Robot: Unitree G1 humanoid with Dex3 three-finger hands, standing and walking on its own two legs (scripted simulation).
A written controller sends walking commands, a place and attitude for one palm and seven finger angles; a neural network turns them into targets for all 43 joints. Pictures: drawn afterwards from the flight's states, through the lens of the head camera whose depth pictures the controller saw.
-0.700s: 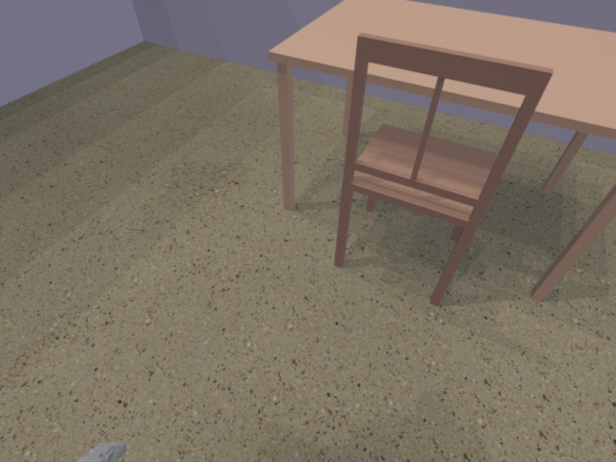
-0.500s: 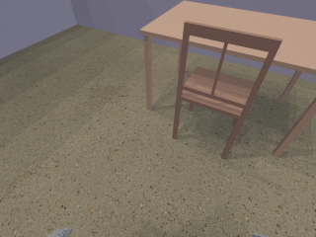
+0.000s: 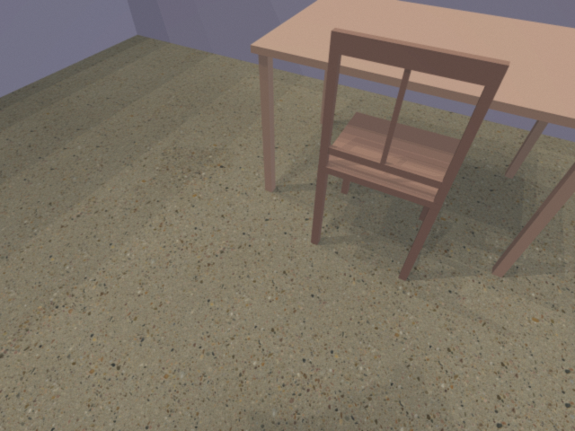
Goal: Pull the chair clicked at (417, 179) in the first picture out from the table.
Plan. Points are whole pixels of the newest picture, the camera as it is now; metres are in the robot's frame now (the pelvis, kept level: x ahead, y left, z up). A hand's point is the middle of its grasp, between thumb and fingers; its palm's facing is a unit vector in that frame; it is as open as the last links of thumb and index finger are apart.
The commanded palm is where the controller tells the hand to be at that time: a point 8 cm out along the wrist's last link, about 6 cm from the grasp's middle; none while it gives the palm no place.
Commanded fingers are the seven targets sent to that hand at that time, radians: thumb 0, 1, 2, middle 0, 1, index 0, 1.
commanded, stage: stand and wait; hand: left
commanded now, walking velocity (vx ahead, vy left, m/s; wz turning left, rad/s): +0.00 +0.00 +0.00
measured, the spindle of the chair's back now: (394, 120) +0.96 -0.26 -0.08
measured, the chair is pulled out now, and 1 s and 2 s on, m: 0.00 0.00 0.00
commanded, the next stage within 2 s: look at it before walking up in 0.12 s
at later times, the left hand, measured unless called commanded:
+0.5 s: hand out of the picture +0.08 +0.25 -0.15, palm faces -0.02 -0.94 -0.33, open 7.3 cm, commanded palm none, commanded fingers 0.00 0.90 0.90 -0.20 -0.30 -0.20 -0.30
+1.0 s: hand out of the picture +0.09 +0.24 -0.16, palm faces -0.03 -0.94 -0.33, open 7.3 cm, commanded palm none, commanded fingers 0.00 0.90 0.90 -0.20 -0.30 -0.20 -0.30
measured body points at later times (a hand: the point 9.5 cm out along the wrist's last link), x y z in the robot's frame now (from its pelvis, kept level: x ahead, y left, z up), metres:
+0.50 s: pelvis +0.00 +0.00 +0.00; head +0.01 +0.00 +0.45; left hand +0.08 +0.29 -0.13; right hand +0.08 -0.30 -0.13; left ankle +0.01 +0.13 -0.74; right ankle +0.01 -0.11 -0.74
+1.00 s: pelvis +0.01 +0.00 +0.00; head +0.02 +0.00 +0.45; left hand +0.09 +0.29 -0.13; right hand +0.09 -0.29 -0.13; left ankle +0.01 +0.13 -0.74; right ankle +0.01 -0.11 -0.74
